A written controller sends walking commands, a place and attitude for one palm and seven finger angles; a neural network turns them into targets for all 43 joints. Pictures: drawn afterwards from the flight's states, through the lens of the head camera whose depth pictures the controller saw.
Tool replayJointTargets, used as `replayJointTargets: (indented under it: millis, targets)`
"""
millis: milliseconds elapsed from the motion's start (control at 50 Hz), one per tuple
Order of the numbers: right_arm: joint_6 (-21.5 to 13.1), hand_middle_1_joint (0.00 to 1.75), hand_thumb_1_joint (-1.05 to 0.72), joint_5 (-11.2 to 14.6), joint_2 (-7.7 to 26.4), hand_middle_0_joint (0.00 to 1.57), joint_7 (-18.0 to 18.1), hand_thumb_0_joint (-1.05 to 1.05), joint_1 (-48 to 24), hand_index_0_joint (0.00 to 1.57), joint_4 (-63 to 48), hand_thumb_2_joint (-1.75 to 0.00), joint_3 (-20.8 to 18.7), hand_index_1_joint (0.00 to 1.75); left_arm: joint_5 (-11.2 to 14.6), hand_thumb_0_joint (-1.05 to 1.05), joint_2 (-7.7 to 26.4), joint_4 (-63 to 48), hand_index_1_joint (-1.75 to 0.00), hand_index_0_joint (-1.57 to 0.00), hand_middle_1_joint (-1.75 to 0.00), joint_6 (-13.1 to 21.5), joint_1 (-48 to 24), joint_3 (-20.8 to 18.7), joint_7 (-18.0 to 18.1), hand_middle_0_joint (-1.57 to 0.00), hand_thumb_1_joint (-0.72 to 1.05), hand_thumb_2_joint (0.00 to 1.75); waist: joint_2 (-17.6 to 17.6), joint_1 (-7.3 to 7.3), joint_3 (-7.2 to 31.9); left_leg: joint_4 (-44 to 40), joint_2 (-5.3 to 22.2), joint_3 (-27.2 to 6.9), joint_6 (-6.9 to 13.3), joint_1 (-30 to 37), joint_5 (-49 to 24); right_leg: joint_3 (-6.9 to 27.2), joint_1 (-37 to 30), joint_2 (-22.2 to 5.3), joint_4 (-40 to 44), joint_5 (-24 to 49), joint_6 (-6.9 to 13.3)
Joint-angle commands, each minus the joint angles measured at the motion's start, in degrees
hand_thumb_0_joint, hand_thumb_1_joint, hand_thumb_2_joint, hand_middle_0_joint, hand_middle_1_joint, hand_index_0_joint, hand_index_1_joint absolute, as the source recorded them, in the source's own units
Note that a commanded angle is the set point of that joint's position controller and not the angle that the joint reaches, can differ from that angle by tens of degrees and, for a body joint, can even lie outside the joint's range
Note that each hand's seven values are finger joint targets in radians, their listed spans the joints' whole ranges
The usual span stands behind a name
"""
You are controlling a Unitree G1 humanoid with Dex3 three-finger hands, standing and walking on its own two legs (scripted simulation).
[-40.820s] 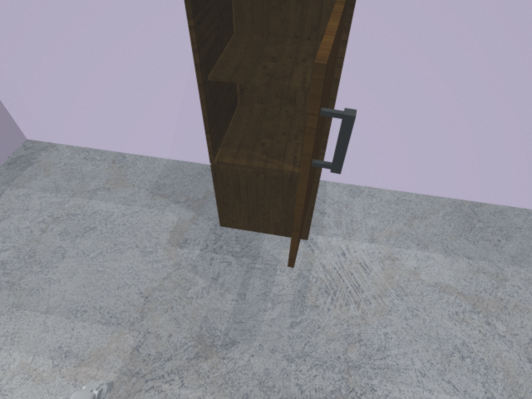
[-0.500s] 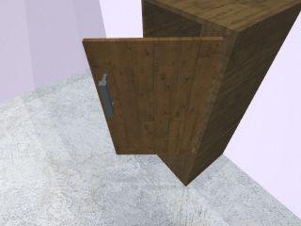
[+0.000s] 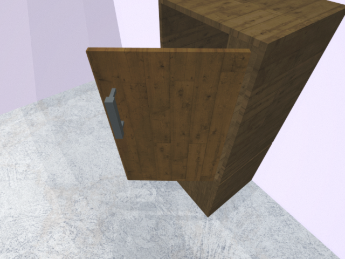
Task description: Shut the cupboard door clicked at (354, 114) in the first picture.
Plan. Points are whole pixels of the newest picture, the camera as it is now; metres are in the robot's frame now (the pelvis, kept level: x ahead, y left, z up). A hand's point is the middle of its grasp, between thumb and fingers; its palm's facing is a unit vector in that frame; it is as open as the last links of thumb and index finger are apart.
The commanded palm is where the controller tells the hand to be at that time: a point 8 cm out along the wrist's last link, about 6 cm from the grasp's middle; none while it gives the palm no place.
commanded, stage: look again from close up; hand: left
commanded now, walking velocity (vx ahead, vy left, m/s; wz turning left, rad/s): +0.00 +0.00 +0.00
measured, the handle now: (116, 114) +0.46 +0.18 +0.08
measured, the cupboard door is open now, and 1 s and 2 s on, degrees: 52 52 52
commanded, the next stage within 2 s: raise the hand and make a fist in 0.12 s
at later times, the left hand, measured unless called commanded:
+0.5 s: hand (113, 214) +0.22 +0.15 +0.01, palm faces +0.10 -1.00 +0.00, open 6.8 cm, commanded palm +0.12 +0.21 -0.05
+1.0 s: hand (115, 227) +0.19 +0.14 -0.02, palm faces -0.07 -1.00 +0.00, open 4.4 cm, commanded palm +0.15 +0.21 +0.00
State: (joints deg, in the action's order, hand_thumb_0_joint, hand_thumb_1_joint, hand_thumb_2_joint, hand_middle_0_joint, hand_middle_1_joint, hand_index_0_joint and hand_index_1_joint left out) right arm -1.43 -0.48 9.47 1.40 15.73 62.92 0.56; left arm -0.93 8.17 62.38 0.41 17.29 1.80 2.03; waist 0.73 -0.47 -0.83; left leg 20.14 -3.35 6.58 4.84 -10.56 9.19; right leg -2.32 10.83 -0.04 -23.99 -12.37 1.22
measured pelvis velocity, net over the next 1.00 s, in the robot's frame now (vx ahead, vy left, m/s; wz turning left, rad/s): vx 0.00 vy -0.03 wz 0.03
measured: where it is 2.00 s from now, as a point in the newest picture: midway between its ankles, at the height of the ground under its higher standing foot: outside the picture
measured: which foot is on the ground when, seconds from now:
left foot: down 0.00-1.00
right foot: down 0.00-1.00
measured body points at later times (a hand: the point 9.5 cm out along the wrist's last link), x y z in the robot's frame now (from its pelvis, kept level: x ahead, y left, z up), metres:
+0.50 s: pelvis -0.01 -0.03 -0.04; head +0.00 -0.03 +0.41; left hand +0.21 +0.20 +0.01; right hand +0.15 -0.28 -0.11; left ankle +0.02 +0.06 -0.74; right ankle +0.01 -0.10 -0.74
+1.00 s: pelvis +0.00 -0.03 -0.07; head +0.04 -0.04 +0.38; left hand +0.19 +0.20 -0.01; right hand +0.18 -0.24 -0.15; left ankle +0.02 +0.06 -0.74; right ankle +0.01 -0.11 -0.74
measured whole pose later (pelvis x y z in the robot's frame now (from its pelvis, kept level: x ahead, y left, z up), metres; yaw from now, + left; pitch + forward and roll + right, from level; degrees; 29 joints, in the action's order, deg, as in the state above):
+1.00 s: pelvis +0.00 -0.03 -0.07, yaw +2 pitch +11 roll -1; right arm -9.2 3.0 10.4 3.5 14.5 29.4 2.4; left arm 16.9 13.7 -6.0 12.1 25.5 -6.3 -17.9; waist 2.4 0.4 6.2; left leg 57.7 0.0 2.5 2.5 -43.0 25.7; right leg -6.7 39.9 1.7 -56.4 -27.6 3.9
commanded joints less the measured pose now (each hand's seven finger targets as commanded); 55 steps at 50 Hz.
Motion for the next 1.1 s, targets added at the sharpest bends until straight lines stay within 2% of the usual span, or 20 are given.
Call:
replayJointTargets:
  millis: [0,180,200,220,240,260,280,300,340,420,440,480,540,580,660,740,820,900,960,1080]
  targets:
    - [-0.65,0.3,-0.9,0.11,5.21,0.2,0.14,0.0,2.72,0.2,-1.09,-0.9,-0.82,0.3,0.22,0.0,5.68,-1.88,-0.3,-0.2,-0.3,1.1,2.94,-1.17,0.61,-0.2,0.9,0.9,-2.01,-0.07,-1.94,-4.49,9.63,-10.29,-2.28,1.21,-1.09,8.04,2.63,-6.55,4.92,2.88,1.77]
    - [-0.66,0.3,-0.9,0.1,4.83,0.2,0.3,0.0,2.63,0.2,-0.35,-0.9,-0.63,0.3,0.25,0.0,5.8,-1.42,-0.3,-0.2,-0.3,1.05,3.27,-1.21,0.61,-0.2,0.9,0.9,-1.31,0.26,-1.84,-4.73,9.67,-10.12,-2.39,1.26,-1.45,7.9,1.28,-6.45,5.32,3.42,1.78]
    - [-1.02,0.3,-0.9,0.21,6.63,0.2,-0.29,0.0,-1.46,0.2,-4.14,-0.9,-0.36,0.3,-0.73,0.0,6.48,0.52,-0.3,-0.2,-0.3,2.31,6.9,-1.28,2.63,-0.2,0.9,0.9,-6.06,1.97,-4.74,6.76,11.01,-8.49,-3.33,-3.31,-7.98,7.34,1.99,-8.17,4.15,16.5,-0.1]
    - [-10.33,0.3,-0.9,0.91,19.88,0.2,5.11,0.0,5.07,0.2,-24.43,-0.9,-4.18,0.3,6.63,0.0,38.25,-89.55,-0.3,-0.2,-0.3,17.06,-42.14,-24.73,2.54,-0.2,0.9,0.9,0.9,-9.6,16.98,3.56,6.38,-11.15,-1.87,14.24,-9.59,3.86,3.65,-1.45,-3.89,11.68,-0.88]
    - [-14.5,0.3,-0.9,3.06,10.12,0.2,5.0,0.0,-3.45,0.2,-22.76,-0.9,0.53,0.3,8.35,0.0,11.07,-77.0,-0.32,-0.22,-0.32,13.39,-8.06,-1.66,1.77,-0.22,0.9,0.9,15.36,-1.15,25.49,4.14,5.52,-5.89,-2.97,17.98,-13.29,0.17,4.34,1.77,-4.18,3.55,0.77]
    - [-16.82,0.3,-0.9,2.75,13.22,0.2,5.31,0.0,-3.46,0.2,-19.82,-0.9,-0.03,0.3,11.25,0.0,12.85,-75.01,-0.34,-0.24,-0.34,11.04,-6.55,-6.38,4.51,-0.24,0.9,0.9,14.91,-0.06,23.42,2.71,6.27,-7.54,-5.92,16.01,-11.96,-1.04,3.23,2.04,-4.74,-1.08,1.29]
    - [-17.44,0.3,-0.9,2.78,9.02,0.2,3.6,0.0,-4.6,0.2,-17.68,-0.9,0.43,0.3,10.01,0.0,-4.16,-56.23,-0.36,-0.25,-0.36,4.55,8.42,3.88,3.93,-0.25,0.9,0.9,8.91,-0.96,10.41,0.34,6.86,-9.51,-5.36,6.09,-1.39,-2.04,8.78,0.56,-6.25,-3.53,0.52]
    - [-18.02,0.3,-0.9,3.7,12.71,0.2,2.52,0.0,-3.25,0.2,-21.89,-0.9,-0.88,0.3,11.58,0.0,1.34,-66.9,-0.38,-0.27,-0.38,6.52,-3.17,1.66,4.47,-0.27,0.9,0.9,7.53,-2.89,2.6,1.52,6.0,-11.88,-4.59,-0.78,9.29,-1.21,9.93,-0.33,-4.41,-3.79,0.59]
    - [-18.98,0.3,-0.9,2.52,13.05,0.2,1.93,0.0,-5.0,0.2,-24.67,-0.9,-2.15,0.3,10.67,0.0,2.51,-58.85,-0.42,-0.31,-0.42,11.38,-1.23,-1.7,2.85,-0.31,0.9,0.9,-4.79,-3.9,-6.59,6.56,4.05,-12.46,-4.1,-10.35,15.4,-1.65,17.99,-0.68,-3.89,-10.59,0.24]
    - [-18.61,0.3,-0.9,1.14,11.74,0.2,-0.5,0.0,-7.17,0.2,-30.8,-0.9,-4.44,0.3,15.78,0.0,1.92,-46.64,-0.5,-0.38,-0.5,26.56,21.12,-8.81,-9.19,-0.38,0.9,0.9,-25.07,3.23,-0.43,22.34,1.33,-8.22,-5.1,-26.57,11.43,3.03,23.31,-1.92,-11.0,-18.41,-0.43]
    - [-18.11,0.3,-0.9,1.17,11.83,0.2,-1.09,0.0,-7.6,0.2,-32.33,-0.9,-5.04,0.3,17.32,0.0,2.93,-47.57,-0.52,-0.4,-0.52,30.49,23.78,-10.61,-13.27,-0.4,0.9,0.9,-24.78,4.34,3.28,24.97,0.84,-7.4,-5.55,-29.38,11.49,4.63,21.27,-2.5,-13.78,-15.01,-0.67]
    - [-17.21,0.3,-0.9,1.58,12.17,0.2,-2.63,0.0,-8.35,0.2,-35.95,-0.9,-5.7,0.3,18.5,0.0,6.32,-50.42,-0.56,-0.44,-0.56,36.08,23.95,-13.47,-20.47,-0.44,0.9,0.9,-12.52,5.14,9.19,29.51,-0.12,-6.39,-6.12,-31.71,8.75,7.0,18.48,-3.73,-20.43,-4.4,0.09]
    - [-15.91,0.3,-0.9,1.74,11.36,0.2,-2.37,0.0,-11.5,0.2,-41.13,-0.9,-5.33,0.3,17.63,0.0,12.14,-62.84,-0.62,-0.49,-0.62,35.16,19.32,-17.09,-20.93,-0.49,0.9,0.9,5.78,6.68,15.18,31.58,-0.1,-4.72,-4.53,-30.95,7.38,7.54,21.42,-2.43,-24.28,-6.76,1.12]
    - [-15.27,0.3,-0.9,1.53,11.17,0.2,-1.9,0.0,-10.39,0.2,-42.81,-0.9,-5.16,0.3,18.21,0.0,13.3,-73.83,-0.66,-0.53,-0.66,33.99,13.01,-17.16,-18.31,-0.53,0.9,0.9,10.45,4.81,17.98,32.64,0.85,-6.15,-3.74,-28.96,7.49,7.62,24.44,-1.3,-24.94,-9.05,1.17]
    - [-15.47,0.3,-0.9,1.15,10.82,0.2,-0.24,0.0,-5.93,0.2,-41.88,-0.9,-4.44,0.3,18.14,0.0,12.67,-92.01,-0.74,-0.6,-0.74,38.28,0.22,-13.64,-14.12,-0.6,0.9,0.9,7.56,-1.5,20.63,36.91,2.55,-9.33,-2.46,-26.34,5.79,7.72,29.08,0.24,-25.95,-5.26,0.08]
    - [-16.66,0.3,-0.9,1.8,11.96,0.2,1.24,0.0,-4.61,0.2,-39.22,-0.9,-3.91,0.3,18.58,0.0,8.43,-85.17,-0.82,-0.68,-0.82,38.95,1.12,-6.96,-17.94,-0.68,0.9,0.9,1.64,-4.78,15.79,39.49,3.53,-10.54,-2.17,-29.73,8.8,6.43,33.35,0.77,-25.59,-7.19,-0.59]
    - [-14.52,0.3,-0.9,3.82,12.46,0.2,2.46,0.0,-4.41,0.2,-41.13,-0.9,-3.69,0.3,18.45,0.0,11.08,-73.12,-0.9,-0.75,-0.9,25.83,10.51,-9.3,-23.24,-0.75,0.9,0.9,-6.67,-1.79,15.71,37.45,3.29,-9.61,-1.99,-33.65,9.7,9.83,25.55,-1.24,-19.79,-9.07,-3.04]
    - [-11.11,0.3,-0.9,4.35,10.49,0.2,2.93,0.0,-6.77,0.2,-44.76,-0.9,-3.19,0.3,19.94,0.0,15.72,-78.25,-0.98,-0.82,-0.98,14.09,13.9,-18.28,-21.18,-0.82,0.9,0.9,-4.42,4.15,23.02,32.2,2.43,-9.24,-2.57,-28.49,4.18,8.94,14.18,-2.75,-19.64,-0.47,-3.73]
    - [-10.74,0.3,-0.9,3.36,8.65,0.2,2.99,0.0,-6.85,0.2,-44.53,-0.9,-2.5,0.3,21.0,0.0,15.61,-85.98,-1.04,-0.88,-1.04,15.77,12.47,-22.28,-14.44,-0.88,0.9,0.9,-1.47,5.52,21.96,29.6,2.79,-9.51,-2.98,-24.64,0.32,5.26,12.49,-1.19,-21.63,7.16,-2.53]
    - [-13.47,0.3,-0.9,2.7,10.49,0.2,1.73,0.0,-3.47,0.2,-41.71,-0.9,-2.54,0.3,18.57,0.0,8.7,-84.09,-1.16,-0.99,-1.16,25.26,10.04,-11.18,-13.05,-0.99,0.9,0.9,-0.23,0.16,13.83,28.29,3.42,-9.91,-3.04,-23.24,2.27,1.15,23.52,0.94,-22.66,0.81,-0.5]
